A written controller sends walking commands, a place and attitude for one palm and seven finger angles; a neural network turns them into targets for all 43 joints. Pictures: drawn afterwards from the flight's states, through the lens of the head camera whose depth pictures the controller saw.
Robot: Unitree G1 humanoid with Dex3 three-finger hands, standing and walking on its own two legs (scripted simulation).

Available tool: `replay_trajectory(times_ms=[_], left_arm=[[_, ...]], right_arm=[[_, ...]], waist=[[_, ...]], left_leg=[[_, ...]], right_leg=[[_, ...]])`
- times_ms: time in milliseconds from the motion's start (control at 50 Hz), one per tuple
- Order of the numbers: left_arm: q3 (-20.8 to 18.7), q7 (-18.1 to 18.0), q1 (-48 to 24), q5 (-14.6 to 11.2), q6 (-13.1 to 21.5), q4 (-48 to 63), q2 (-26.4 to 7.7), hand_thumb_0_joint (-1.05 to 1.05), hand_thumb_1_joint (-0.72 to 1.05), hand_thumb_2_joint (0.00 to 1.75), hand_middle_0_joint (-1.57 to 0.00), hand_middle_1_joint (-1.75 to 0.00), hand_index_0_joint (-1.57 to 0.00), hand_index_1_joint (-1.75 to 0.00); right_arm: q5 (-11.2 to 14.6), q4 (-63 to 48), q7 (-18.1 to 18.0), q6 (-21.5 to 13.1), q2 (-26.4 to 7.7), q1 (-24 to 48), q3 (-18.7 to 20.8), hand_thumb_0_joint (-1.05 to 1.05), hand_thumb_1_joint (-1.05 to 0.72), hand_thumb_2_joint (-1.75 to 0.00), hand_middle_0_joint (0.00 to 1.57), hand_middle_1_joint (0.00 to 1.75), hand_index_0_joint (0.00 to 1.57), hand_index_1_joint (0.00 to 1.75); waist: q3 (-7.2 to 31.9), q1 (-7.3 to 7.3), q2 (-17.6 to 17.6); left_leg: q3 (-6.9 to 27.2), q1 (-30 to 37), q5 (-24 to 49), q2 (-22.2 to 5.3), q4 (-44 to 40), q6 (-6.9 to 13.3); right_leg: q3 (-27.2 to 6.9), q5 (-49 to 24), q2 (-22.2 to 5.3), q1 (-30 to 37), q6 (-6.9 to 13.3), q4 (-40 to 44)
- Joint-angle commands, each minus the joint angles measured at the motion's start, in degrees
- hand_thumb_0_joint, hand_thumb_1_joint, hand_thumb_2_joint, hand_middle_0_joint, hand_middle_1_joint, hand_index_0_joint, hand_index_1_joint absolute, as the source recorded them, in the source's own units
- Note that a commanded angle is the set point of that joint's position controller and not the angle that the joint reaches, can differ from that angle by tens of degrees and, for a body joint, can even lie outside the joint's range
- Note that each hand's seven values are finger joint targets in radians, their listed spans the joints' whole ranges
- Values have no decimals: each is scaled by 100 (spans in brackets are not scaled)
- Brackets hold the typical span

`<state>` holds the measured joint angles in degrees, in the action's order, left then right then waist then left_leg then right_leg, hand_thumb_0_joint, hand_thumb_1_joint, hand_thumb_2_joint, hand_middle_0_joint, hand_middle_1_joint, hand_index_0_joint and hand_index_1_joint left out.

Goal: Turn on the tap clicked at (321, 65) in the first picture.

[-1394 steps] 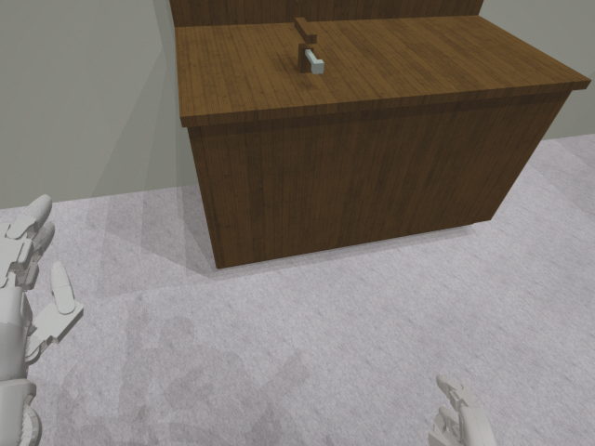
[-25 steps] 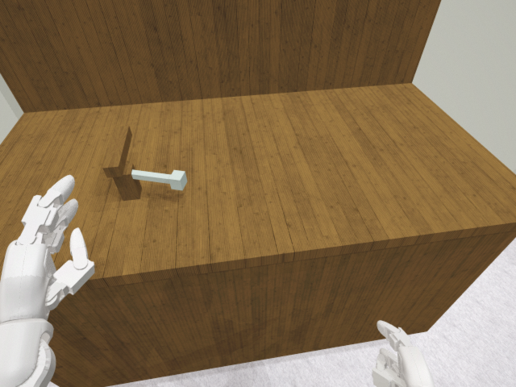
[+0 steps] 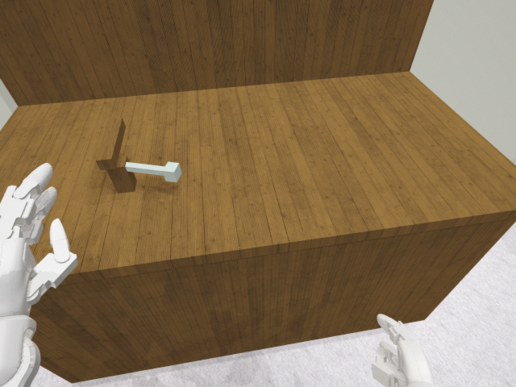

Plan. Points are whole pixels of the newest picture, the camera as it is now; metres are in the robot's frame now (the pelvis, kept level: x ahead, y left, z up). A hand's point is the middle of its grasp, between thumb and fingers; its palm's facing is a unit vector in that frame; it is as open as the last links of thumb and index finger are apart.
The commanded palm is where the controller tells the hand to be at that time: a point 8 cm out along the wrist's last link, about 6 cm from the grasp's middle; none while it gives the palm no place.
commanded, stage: step back with the hand held close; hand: left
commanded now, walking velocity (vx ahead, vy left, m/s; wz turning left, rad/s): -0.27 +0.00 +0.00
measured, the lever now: (172, 172) +0.48 +0.23 +0.06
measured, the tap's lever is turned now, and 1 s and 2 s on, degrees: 70 70 70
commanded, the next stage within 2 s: stop stepping back and stand still in 1.16 s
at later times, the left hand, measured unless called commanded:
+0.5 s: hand (41, 306) +0.16 +0.27 +0.14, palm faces +0.35 -0.83 -0.43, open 7.4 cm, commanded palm +0.11 +0.31 +0.17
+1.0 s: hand out of the picture +0.10 +0.28 +0.15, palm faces +0.41 -0.81 -0.43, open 7.4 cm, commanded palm +0.03 +0.32 +0.17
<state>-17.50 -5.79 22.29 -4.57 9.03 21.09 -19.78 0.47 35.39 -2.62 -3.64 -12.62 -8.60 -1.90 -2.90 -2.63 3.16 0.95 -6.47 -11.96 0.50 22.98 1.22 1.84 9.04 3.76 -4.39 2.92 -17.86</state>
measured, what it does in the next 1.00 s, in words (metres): walks backwards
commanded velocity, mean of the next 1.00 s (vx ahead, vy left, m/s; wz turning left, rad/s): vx -0.31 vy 0.00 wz -0.01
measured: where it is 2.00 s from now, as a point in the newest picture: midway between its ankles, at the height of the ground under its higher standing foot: outside the picture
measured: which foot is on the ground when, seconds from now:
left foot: down 0.00-1.00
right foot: down 0.00-0.90, up 0.92-1.00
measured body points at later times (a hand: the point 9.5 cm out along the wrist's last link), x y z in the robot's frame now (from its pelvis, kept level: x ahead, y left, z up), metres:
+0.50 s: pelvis -0.06 +0.03 -0.01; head -0.02 +0.03 +0.44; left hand +0.14 +0.31 +0.17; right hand +0.12 -0.21 -0.09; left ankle +0.01 +0.10 -0.75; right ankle +0.01 -0.09 -0.75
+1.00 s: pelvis -0.12 +0.03 -0.02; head -0.07 +0.06 +0.43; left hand +0.07 +0.33 +0.17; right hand +0.07 -0.20 -0.10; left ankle -0.04 +0.13 -0.75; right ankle -0.08 -0.09 -0.71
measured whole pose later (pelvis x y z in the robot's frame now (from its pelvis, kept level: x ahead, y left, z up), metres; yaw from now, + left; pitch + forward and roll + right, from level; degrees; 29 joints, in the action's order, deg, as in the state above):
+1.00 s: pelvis -0.12 +0.03 -0.02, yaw +2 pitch +1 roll -1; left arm -22.7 -9.5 28.8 -1.9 10.3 34.1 -23.9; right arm -0.7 33.4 -3.1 -3.4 -10.2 -9.4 0.5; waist -4.3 0.4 -2.4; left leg -0.4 -25.0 -10.5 0.1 34.3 1.9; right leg -2.7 22.0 3.7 -28.8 -0.6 -53.0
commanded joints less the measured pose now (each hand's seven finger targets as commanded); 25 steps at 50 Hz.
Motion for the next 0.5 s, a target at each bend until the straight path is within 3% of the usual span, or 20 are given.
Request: replay_trajectory(times_ms=[0, 40, 80, 100, 180, 200, 240, 300, 380, 400, 480], left_arm=[[-450, -37, -103, 60, 450, 1321, -780, 0, 90, 90, -20, -30, -20, -30], [-469, -73, 248, 58, 430, 1411, -803, 0, 90, 90, -20, -30, -20, -30], [-578, -115, 399, 70, 409, 1608, -922, 0, 90, 90, -20, -30, -20, -30], [-740, -147, 451, 74, 411, 1720, -1097, 0, 90, 90, -20, -30, -20, -30], [-907, -241, 520, 100, 423, 1872, -1219, 0, 90, 90, -20, -30, -20, -30], [-991, -265, 399, 118, 446, 2120, -1370, 0, 90, 90, -20, -30, -20, -30], [-922, -302, 496, 122, 460, 2061, -1235, 0, 90, 90, -20, -30, -20, -30], [-923, -338, 526, 157, 451, 2139, -1215, 0, 90, 90, -20, -30, -20, -30], [-826, -377, 581, 200, 462, 2019, -1070, 0, 90, 90, -20, -30, -20, -30], [-856, -386, 609, 217, 452, 2071, -1110, 0, 90, 90, -20, -30, -20, -30], [-849, -416, 457, 328, 499, 2092, -1009, 0, 90, 90, -20, -30, -20, -30]], right_arm=[[3, -1109, -57, -118, -652, 632, 339, 0, -90, -90, 20, 30, 20, 30], [10, -1178, -78, -54, -690, 523, 376, 0, -90, -90, 20, 30, 20, 30], [20, -1251, -96, -10, -712, 489, 422, 0, -90, -90, 20, 30, 20, 30], [16, -1269, -112, -2, -702, 534, 420, 0, -90, -90, 20, 30, 20, 30], [26, -1290, -157, 43, -667, 448, 477, 0, -90, -90, 20, 30, 20, 30], [27, -1305, -166, 39, -705, 482, 489, 0, -90, -90, 20, 30, 20, 30], [26, -1322, -190, 18, -679, 457, 483, 0, -90, -90, 20, 30, 20, 30], [35, -1305, -193, -20, -734, 432, 515, 0, -90, -90, 20, 30, 20, 30], [41, -1306, -195, -55, -765, 364, 515, 0, -90, -90, 20, 30, 20, 30], [28, -1311, -196, -71, -794, 384, 507, 0, -90, -90, 20, 30, 20, 30], [18, -1325, -210, -102, -824, 356, 505, 0, -90, -90, 20, 30, 20, 30]], waist=[[700, 116, -109], [1074, 104, 4], [1227, 105, -169], [1264, 102, -134], [1124, 139, -507], [1177, 157, -163], [1105, 146, -65], [1085, 176, 134], [821, 203, -33], [793, 206, 120], [711, 195, 251]], left_leg=[[265, 45, 853, -319, -23, 111], [286, 42, 1166, -403, -28, 105], [299, -39, 1259, -445, 24, 105], [318, -57, 1283, -449, 15, 112], [384, -459, 924, -437, 161, 104], [392, -462, 923, -447, 170, 107], [492, -670, 804, -520, 73, 123], [592, -884, 324, -557, 5, 145], [751, -1460, -827, -642, -208, 221], [827, -1571, -1007, -661, -322, 236], [1145, -2468, -2038, -906, -774, 393]], right_leg=[[-737, -1259, -881, -510, -148, 189], [-634, -1359, -882, -373, -182, -44], [-626, -1314, -881, -402, -212, -132], [-627, -1299, -875, -451, -211, -194], [-751, -1045, -928, -638, -196, -201], [-792, -1059, -953, -674, -163, -274], [-692, -852, -859, -683, -199, -410], [-714, -497, -799, -732, -186, -475], [-712, 257, -704, -820, -217, -523], [-696, 368, -663, -791, -209, -571], [-584, 475, -423, -260, -310, -1130]])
